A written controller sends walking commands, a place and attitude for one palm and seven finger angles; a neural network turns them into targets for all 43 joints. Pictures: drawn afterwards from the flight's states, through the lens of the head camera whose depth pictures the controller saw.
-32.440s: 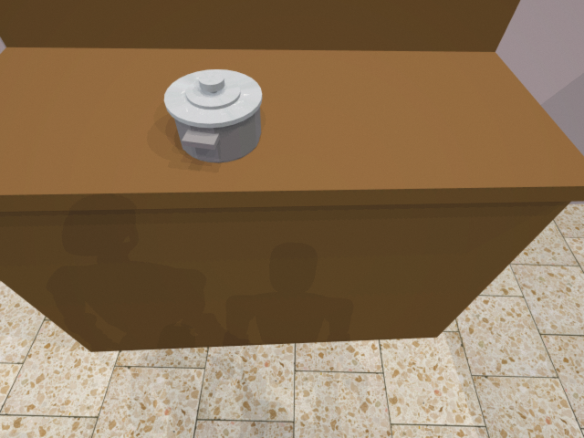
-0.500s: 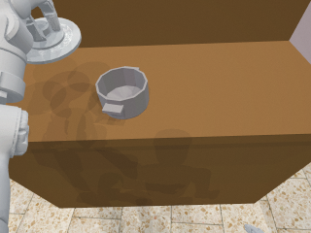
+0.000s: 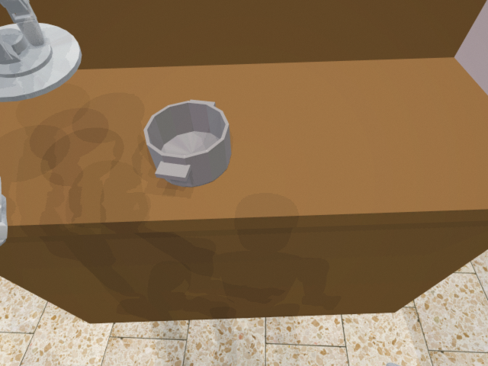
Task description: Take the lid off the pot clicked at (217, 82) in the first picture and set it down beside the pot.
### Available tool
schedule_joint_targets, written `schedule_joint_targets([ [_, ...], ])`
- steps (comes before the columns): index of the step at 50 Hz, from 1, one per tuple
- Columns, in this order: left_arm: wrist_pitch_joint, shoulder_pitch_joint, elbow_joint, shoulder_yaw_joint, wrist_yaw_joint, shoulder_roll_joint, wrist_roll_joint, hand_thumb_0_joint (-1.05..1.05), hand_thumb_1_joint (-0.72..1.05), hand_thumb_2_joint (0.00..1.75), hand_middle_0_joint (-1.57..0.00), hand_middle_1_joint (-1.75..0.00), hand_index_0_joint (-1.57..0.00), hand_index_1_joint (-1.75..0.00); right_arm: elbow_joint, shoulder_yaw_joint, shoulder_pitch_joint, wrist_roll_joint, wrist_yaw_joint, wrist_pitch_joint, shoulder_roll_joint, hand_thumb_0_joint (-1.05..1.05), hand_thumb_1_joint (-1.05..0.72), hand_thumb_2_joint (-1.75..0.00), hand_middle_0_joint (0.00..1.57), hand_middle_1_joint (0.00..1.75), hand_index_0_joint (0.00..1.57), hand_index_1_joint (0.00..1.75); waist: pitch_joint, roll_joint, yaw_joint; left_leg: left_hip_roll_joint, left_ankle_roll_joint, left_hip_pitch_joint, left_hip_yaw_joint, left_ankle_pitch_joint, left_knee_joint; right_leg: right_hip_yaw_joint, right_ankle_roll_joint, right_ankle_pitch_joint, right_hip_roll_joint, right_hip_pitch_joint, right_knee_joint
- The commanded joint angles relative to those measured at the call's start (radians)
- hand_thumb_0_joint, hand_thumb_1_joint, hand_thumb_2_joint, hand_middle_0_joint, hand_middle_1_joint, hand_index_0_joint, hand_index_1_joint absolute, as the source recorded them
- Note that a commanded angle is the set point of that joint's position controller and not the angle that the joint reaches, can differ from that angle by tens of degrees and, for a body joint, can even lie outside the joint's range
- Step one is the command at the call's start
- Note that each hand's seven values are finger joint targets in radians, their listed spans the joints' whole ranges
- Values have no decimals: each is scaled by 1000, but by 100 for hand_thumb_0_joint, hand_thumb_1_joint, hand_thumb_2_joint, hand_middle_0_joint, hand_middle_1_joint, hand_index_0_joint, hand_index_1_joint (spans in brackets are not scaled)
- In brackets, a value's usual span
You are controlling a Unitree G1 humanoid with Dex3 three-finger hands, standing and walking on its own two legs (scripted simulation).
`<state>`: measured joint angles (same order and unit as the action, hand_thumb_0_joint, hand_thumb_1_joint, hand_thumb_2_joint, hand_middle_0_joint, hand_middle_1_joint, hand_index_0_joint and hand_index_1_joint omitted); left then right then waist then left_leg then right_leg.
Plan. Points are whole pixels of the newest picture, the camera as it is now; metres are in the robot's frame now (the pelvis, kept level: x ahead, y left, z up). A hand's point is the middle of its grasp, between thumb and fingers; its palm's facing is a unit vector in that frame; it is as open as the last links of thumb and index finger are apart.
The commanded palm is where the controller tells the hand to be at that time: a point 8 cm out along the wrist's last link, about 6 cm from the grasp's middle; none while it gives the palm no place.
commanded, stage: move the lid sideways beside the pot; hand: left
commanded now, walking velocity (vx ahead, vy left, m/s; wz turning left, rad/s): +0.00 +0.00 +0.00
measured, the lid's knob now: (8, 41) +0.50 +0.30 +0.28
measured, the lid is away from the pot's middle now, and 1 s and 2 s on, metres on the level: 0.22 0.25 0.23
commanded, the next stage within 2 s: lower the lid onto the table in 0.34 s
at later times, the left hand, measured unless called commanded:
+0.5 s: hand out of the picture +0.45 +0.32 +0.29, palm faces -0.18 -0.04 -0.98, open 6.6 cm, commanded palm +0.45 +0.31 +0.37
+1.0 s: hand out of the picture +0.46 +0.32 +0.26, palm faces -0.24 -0.12 -0.96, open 6.6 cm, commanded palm +0.46 +0.31 +0.33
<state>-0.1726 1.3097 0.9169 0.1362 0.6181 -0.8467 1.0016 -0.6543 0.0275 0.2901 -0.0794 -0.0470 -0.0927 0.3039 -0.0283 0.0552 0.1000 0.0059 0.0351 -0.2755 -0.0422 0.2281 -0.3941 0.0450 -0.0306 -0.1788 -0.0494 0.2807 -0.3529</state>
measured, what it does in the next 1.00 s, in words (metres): stands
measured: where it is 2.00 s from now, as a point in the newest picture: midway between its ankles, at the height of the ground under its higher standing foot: outside the picture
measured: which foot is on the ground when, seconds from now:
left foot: down 0.00-1.00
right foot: down 0.00-1.00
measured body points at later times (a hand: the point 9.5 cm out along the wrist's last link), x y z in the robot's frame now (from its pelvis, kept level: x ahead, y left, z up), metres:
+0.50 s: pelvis +0.00 +0.01 +0.00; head +0.05 +0.00 +0.45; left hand +0.46 +0.32 +0.35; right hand +0.08 -0.27 -0.13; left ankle -0.02 +0.10 -0.74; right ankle -0.01 -0.14 -0.74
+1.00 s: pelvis +0.00 +0.00 +0.00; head +0.05 +0.00 +0.45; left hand +0.47 +0.32 +0.31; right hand +0.04 -0.28 -0.12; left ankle -0.02 +0.10 -0.74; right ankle -0.01 -0.14 -0.74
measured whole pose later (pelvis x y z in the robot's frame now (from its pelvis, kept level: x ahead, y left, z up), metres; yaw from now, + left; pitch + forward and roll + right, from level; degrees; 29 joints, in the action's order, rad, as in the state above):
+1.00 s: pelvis +0.00 +0.00 +0.00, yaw +0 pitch +6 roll -1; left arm -0.19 1.26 1.00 0.12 0.60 -0.88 1.00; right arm -0.68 0.02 0.34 -0.08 -0.05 -0.08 0.32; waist -0.02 0.04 0.12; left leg 0.00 0.04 -0.29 -0.04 0.25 -0.42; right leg 0.05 -0.03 -0.18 -0.04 0.28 -0.34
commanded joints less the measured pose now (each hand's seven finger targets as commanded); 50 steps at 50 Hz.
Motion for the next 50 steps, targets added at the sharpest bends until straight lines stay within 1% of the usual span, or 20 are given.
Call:
schedule_joint_targets([
  [1, 2, 575, -192, -91, -61, -296, 33, 0, 79, 88, -87, -102, -91, -100, 104, -49, 8, -4, -8, 18, 147, 0, -90, -90, 20, 30, 20, 30, -420, 42, -6, 21, 44, 213, 39, -497, -16, 9, 66, 327, 68, -144, -12],
  [3, 5, 514, -178, -99, -58, -310, 19, 0, 79, 88, -87, -102, -91, -100, 107, -53, 21, -8, -3, 11, 165, 0, -90, -90, 20, 30, 20, 30, -408, 57, -11, 19, 41, 202, 38, -492, -17, 8, 67, 324, 63, -138, -5],
  [4, 10, 550, -195, -130, -61, -359, 41, 0, 79, 88, -87, -102, -91, -100, 107, -50, 11, -3, -4, 7, 156, 0, -90, -90, 20, 30, 20, 30, -419, 34, -16, 22, 42, 190, 30, -467, -16, 5, 65, 318, 68, -159, -10],
  [8, 16, 579, -212, -78, -60, -315, 23, 0, 79, 88, -87, -102, -91, -100, 104, -53, 23, -11, -10, 3, 163, 0, -90, -90, 20, 30, 20, 30, -417, 88, 2, 14, 46, 224, 37, -490, -21, 8, 67, 302, 66, -125, 1],
  [11, 28, 635, -323, -156, -69, -413, 42, 0, 79, 88, -87, -102, -91, -100, 110, -51, 14, -4, -17, 12, 152, 0, -90, -90, 20, 30, 20, 30, -510, 122, -15, 18, 51, 274, 47, -571, -34, 0, 68, 338, 70, -170, -15],
  [13, 28, 561, -262, -108, -64, -345, 21, 0, 79, 88, -87, -102, -91, -100, 103, -53, 35, -7, -16, 15, 159, 0, -90, -90, 20, 30, 20, 30, -463, 148, -2, 12, 47, 281, 54, -616, -42, 7, 69, 338, 70, -126, -2],
  [14, 25, 560, -251, -134, -62, -371, 33, 0, 79, 88, -87, -102, -91, -100, 96, -52, 29, -3, -14, 14, 152, 0, -90, -90, 20, 30, 20, 30, -442, 100, -8, 10, 45, 257, 52, -571, -37, 8, 65, 324, 74, -138, -2],
  [16, 19, 560, -247, -98, -54, -329, 23, 0, 79, 88, -87, -102, -91, -100, 97, -51, 17, -10, -12, 7, 152, 0, -90, -90, 20, 30, 20, 30, -410, 109, -2, 12, 46, 250, 49, -540, -28, 15, 67, 300, 75, -111, 0],
  [17, 13, 544, -213, -70, -49, -290, 20, 0, 79, 88, -87, -102, -91, -100, 92, -52, 18, -12, -12, 7, 150, 0, -90, -90, 20, 30, 20, 30, -380, 91, 5, 11, 45, 245, 50, -523, -28, 21, 66, 283, 77, -90, 4],
  [18, 13, 531, -216, -21, -48, -233, 0, 0, 79, 88, -87, -102, -91, -100, 91, -54, 29, -15, -8, 8, 162, 0, -90, -90, 20, 30, 20, 30, -372, 131, 13, 8, 38, 260, 53, -536, -27, 23, 69, 273, 74, -63, 15],
  [23, -16, 586, -256, -92, -64, -309, 11, 0, 79, 88, -87, -102, -91, -100, 83, -54, 33, -8, -8, 27, 165, 0, -90, -90, 20, 30, 20, 30, -444, 167, 2, 17, 39, 290, 67, -576, -38, 16, 77, 302, 79, -95, -1],
  [28, -42, 511, -129, -75, -53, -284, 15, 0, 79, 88, -87, -102, -91, -100, 77, -50, 47, -13, -4, 35, 167, 0, -90, -90, 20, 30, 20, 30, -390, 42, 4, 20, 38, 219, 55, -518, -27, 22, 66, 319, 76, -116, -3],
  [29, -39, 543, -136, -97, -55, -326, 40, 0, 79, 88, -87, -102, -91, -100, 78, -47, 36, -7, -3, 34, 160, 0, -90, -90, 20, 30, 20, 30, -394, 13, -4, 21, 38, 196, 46, -469, -18, 19, 62, 313, 79, -141, -10],
  [30, -37, 529, -78, -67, -51, -292, 42, 0, 79, 88, -87, -102, -91, -100, 80, -43, 25, -9, -6, 31, 158, 0, -90, -90, 20, 30, 20, 30, -360, 0, 4, 22, 42, 174, 38, -432, -15, 22, 62, 303, 77, -133, -10],
  [34, -26, 633, -183, -74, -65, -320, 44, 0, 79, 88, -87, -102, -91, -100, 87, -49, 30, -4, -7, 37, 157, 0, -90, -90, 20, 30, 20, 30, -426, 65, 2, 19, 40, 217, 46, -447, -14, 12, 62, 296, 75, -144, -11],
  [38, -16, 591, -147, -84, -72, -324, 31, 0, 79, 88, -87, -102, -91, -100, 81, -51, 57, -4, -16, 49, 164, 0, -90, -90, 20, 30, 20, 30, -436, 99, 7, 20, 46, 235, 44, -479, -26, 10, 64, 306, 74, -139, -3],
  [39, -7, 611, -181, -139, -80, -401, 50, 0, 79, 88, -87, -102, -91, -100, 84, -50, 52, 1, -16, 50, 159, 0, -90, -90, 20, 30, 20, 30, -463, 85, -6, 23, 45, 225, 46, -454, -23, 4, 61, 303, 76, -172, -12],
  [43, 2, 542, -121, -81, -74, -312, 22, 0, 79, 88, -87, -102, -91, -100, 78, -56, 67, -8, -15, 49, 166, 0, -90, -90, 20, 30, 20, 30, -410, 99, 7, 17, 42, 215, 45, -486, -24, 12, 64, 316, 73, -136, -6],
  [44, 2, 581, -198, -119, -79, -358, 31, 0, 79, 88, -87, -102, -91, -100, 85, -57, 53, -3, -11, 50, 160, 0, -90, -90, 20, 30, 20, 30, -446, 108, -4, 19, 43, 231, 47, -478, -26, 3, 62, 315, 75, -159, -10],
  [50, -13, 496, -132, -75, -71, -278, 18, 0, 79, 88, -87, -102, -91, -100, 76, -61, 59, -6, -12, 49, 162, 0, -90, -90, 20, 30, 20, 30, -375, 83, 15, 20, 51, 220, 45, -469, -39, 16, 63, 303, 84, -109, -6],
])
